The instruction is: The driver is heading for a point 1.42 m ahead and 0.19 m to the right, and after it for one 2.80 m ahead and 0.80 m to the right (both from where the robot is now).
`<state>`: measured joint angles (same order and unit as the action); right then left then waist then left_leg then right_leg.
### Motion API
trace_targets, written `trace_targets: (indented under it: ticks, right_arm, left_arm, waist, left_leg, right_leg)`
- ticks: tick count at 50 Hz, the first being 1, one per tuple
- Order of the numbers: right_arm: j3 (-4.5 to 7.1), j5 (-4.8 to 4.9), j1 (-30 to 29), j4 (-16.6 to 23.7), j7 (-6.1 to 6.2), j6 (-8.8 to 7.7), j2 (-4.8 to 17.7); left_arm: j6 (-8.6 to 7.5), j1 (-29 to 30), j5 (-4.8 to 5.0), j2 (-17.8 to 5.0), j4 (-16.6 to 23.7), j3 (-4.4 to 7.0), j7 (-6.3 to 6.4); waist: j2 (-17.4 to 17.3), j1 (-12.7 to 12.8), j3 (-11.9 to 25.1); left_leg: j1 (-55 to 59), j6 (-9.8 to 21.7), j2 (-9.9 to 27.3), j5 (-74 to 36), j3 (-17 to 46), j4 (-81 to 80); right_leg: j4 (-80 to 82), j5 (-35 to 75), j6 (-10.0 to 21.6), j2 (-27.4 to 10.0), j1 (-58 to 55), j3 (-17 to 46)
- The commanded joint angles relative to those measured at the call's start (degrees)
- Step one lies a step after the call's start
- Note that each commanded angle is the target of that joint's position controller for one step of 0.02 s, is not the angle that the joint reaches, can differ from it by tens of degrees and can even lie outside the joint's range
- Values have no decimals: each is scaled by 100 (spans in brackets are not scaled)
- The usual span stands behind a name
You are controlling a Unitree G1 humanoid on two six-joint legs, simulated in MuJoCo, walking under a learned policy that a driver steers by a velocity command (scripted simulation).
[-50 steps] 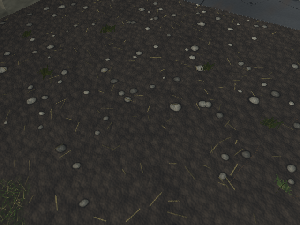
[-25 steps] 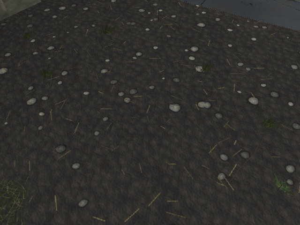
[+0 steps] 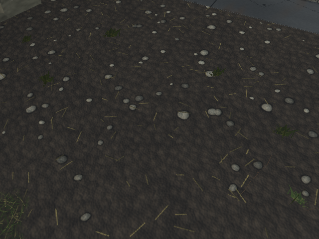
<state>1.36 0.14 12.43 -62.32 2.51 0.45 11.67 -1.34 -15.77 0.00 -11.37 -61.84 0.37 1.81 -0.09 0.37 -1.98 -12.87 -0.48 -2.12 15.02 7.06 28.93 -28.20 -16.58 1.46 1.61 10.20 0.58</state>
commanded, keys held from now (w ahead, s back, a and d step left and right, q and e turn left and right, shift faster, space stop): w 1.00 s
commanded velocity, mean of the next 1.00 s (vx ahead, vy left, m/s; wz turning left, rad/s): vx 0.41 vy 0.00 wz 0.00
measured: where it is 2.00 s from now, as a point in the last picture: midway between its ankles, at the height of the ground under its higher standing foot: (160, 137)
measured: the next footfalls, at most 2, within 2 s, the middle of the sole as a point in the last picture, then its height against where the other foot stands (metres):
right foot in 0.70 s outside the picture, level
left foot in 1.24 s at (135, 184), level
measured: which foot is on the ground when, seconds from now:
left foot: down 0.00-0.72, up 0.74-1.00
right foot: down 0.00-0.24, up 0.26-0.68, down 0.70-1.00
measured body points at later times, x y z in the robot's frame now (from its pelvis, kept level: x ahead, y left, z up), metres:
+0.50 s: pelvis +0.15 +0.05 +0.01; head +0.16 +0.06 +0.46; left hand +0.30 +0.30 -0.12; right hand +0.07 -0.19 -0.13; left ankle +0.05 +0.14 -0.74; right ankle +0.28 -0.12 -0.68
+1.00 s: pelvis +0.44 -0.01 +0.01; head +0.46 -0.01 +0.46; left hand +0.44 +0.26 -0.13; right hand +0.59 -0.27 -0.11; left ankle +0.58 +0.18 -0.66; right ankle +0.42 -0.09 -0.74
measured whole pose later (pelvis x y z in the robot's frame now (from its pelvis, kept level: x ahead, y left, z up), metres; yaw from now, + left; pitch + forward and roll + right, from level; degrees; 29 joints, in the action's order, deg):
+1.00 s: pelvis +0.44 -0.01 +0.01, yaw +0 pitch +1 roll -2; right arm 3.1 0.4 7.9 -51.5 0.9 -4.8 15.6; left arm -5.6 -19.9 -0.2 -13.8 -56.7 2.3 -1.2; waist -2.1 3.0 -0.3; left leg -39.8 1.0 8.6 3.6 2.5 51.4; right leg -13.2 -8.9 4.4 4.7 5.3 -3.5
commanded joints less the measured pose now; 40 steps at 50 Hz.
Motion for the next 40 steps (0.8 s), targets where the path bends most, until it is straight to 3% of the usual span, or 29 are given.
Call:
trace_targets:
  ticks: [1,2,3,5,7,9,10,11,12,13,14,15,17,19,22,25,29,31,32,33,34,35,36,37,38,39,40]
  right_arm:
    - [88,41,27,190,11,-100,563]
    - [62,57,-149,299,-24,-194,472]
    - [43,76,-296,392,-63,-296,422]
    - [75,118,-342,443,-144,-438,478]
    - [90,170,-264,456,-202,-538,484]
    - [136,157,256,207,-229,-590,422]
    - [187,141,693,1,-231,-569,446]
    - [238,138,1173,-136,-226,-544,522]
    - [331,124,1908,-226,-186,-543,910]
    - [428,78,2469,-295,-258,-589,1532]
    - [305,20,1946,-211,-285,-682,1158]
    - [211,21,1385,11,-312,-750,858]
    - [124,32,847,253,-370,-754,733]
    - [53,-9,1089,214,-340,-678,560]
    - [62,-38,1407,185,-224,-603,748]
    - [80,-27,1511,251,-145,-573,911]
    - [125,76,1766,175,-124,-561,958]
    - [171,85,1684,194,-116,-518,1014]
    - [202,62,1590,236,-115,-490,1090]
    - [235,25,1508,274,-116,-444,1170]
    - [221,-20,1416,326,-122,-385,1124]
    - [155,-83,1363,464,-141,-376,1009]
    - [-66,-63,2158,522,-231,-500,142]
    - [-28,53,2009,404,-283,-685,373]
    - [108,225,1361,654,-306,-793,846]
    - [127,254,904,780,-270,-841,957]
    - [167,198,715,818,-214,-822,921]
  left_arm:
    - [-13,-488,83,-955,107,214,66]
    - [-49,-689,108,-1141,92,279,69]
    - [-97,-698,116,-1299,114,350,68]
    - [-196,-558,72,-1204,227,363,35]
    - [-230,-343,151,-1122,368,361,-13]
    - [-184,-113,242,-1176,470,372,-39]
    - [-163,-171,232,-1159,490,366,-48]
    - [-185,-68,206,-1020,556,315,-59]
    - [-243,87,108,-593,684,189,-113]
    - [-365,60,161,-326,912,146,-116]
    - [-439,227,284,-677,984,214,-122]
    - [-502,357,335,-812,1030,238,-170]
    - [-547,329,182,-900,959,304,-186]
    - [-520,393,121,-832,964,329,-239]
    - [-464,983,93,-611,1226,264,-268]
    - [-471,1803,119,-460,1560,160,-305]
    - [-478,2304,176,-573,1829,137,-406]
    - [-510,2246,171,-715,1894,182,-459]
    - [-521,2007,163,-842,1861,240,-467]
    - [-517,1538,161,-1014,1756,329,-453]
    - [-494,582,183,-1240,1475,467,-414]
    - [-455,-486,152,-1527,1225,571,-354]
    - [-419,-1130,15,-2010,1042,682,-352]
    - [-410,-1004,25,-1549,1023,533,-368]
    - [-439,-403,68,-1273,1090,445,-365]
    - [-468,166,63,-1081,1227,381,-371]
    - [-503,501,2,-939,1265,340,-407]
  waist:
    - [556,128,-393]
    - [878,219,-519]
    - [1007,247,-730]
    - [831,170,-851]
    - [720,25,-728]
    - [646,-275,-442]
    - [549,-394,-280]
    - [262,-596,-159]
    - [-957,-840,136]
    - [-1966,-853,305]
    - [-1046,-593,-144]
    - [-640,-410,-472]
    - [-399,-190,-492]
    - [-515,-190,-376]
    - [-399,-303,-430]
    - [-412,-473,-557]
    - [-474,-465,-721]
    - [-485,-274,-575]
    - [-575,-93,-332]
    - [-718,180,69]
    - [-725,654,654]
    - [-481,1066,1386]
    - [1138,663,2438]
    - [1228,724,2559]
    - [1005,576,1422]
    - [431,399,830]
    - [120,188,488]
  left_leg:
    - [-767,235,-251,1552,-514,311]
    - [-1172,233,-222,1323,-680,889]
    - [-1366,245,55,955,-673,1436]
    - [-1765,333,400,1144,-534,1979]
    - [-1462,428,508,1197,-607,1220]
    - [132,387,148,140,-1090,-18]
    - [853,297,-57,-155,-1207,-178]
    - [1459,342,125,-53,-843,-355]
    - [2134,705,1263,625,854,-1116]
    - [2562,1603,2370,1494,3213,-1947]
    - [2098,1764,2570,2275,3497,-2044]
    - [1817,1539,2306,2172,2859,-2065]
    - [1525,1162,1809,760,1655,-2139]
    - [1382,996,1448,-485,814,-2184]
    - [1276,1088,1329,-1631,286,-2229]
    - [865,1056,1194,-1686,-65,-2402]
    - [1235,1047,1456,-1867,-173,-2401]
    - [1700,941,1605,-2624,-252,-2064]
    - [1881,872,1634,-3596,-307,-1708]
    - [1977,803,1606,-4749,-382,-1105]
    - [1763,671,1384,-5396,-563,5]
    - [564,520,1165,-4246,-637,1580]
    - [-1699,132,29,-709,-708,3999]
    - [-2358,240,-104,1552,134,4903]
    - [-2896,353,252,1287,41,5189]
    - [-2742,405,586,715,-128,4962]
    - [-2458,400,808,322,-228,4592]
  right_leg:
    - [1294,-2765,583,-725,356,1094]
    - [1741,-3293,913,-1310,225,1904]
    - [2057,-3293,1219,-1882,359,2607]
    - [2133,-2628,1344,-2142,270,2811]
    - [1972,-1883,1057,-1849,158,2158]
    - [1537,-1331,784,-1250,803,1224]
    - [1185,-1185,725,-1023,1127,989]
    - [510,-790,594,-796,1526,711]
    - [-1481,-554,248,-265,2218,-6]
    - [-2931,-1543,145,233,3382,-60]
    - [-3901,-1438,252,-211,3898,401]
    - [-4125,-763,376,-487,4129,523]
    - [-3714,176,349,-792,3911,376]
    - [-3298,638,200,-861,3522,159]
    - [-2497,1095,-43,-805,3580,-85]
    - [-1187,1751,-119,-593,3020,-308]
    - [-417,1962,46,-467,2717,-272]
    - [-193,1741,218,-399,2507,-239]
    - [-193,1569,312,-270,2110,-304]
    - [-281,1380,422,-76,1439,-432]
    - [-257,1355,582,89,251,-540]
    - [-442,1224,877,-628,-1565,255]
    - [145,-310,1856,-2191,-3666,3188]
    - [1176,-770,1877,-2386,-3573,4550]
    - [1281,-695,1542,-2200,-2663,3662]
    - [1423,-68,1370,-2000,-1597,2764]
    - [1590,556,1262,-1782,-732,2135]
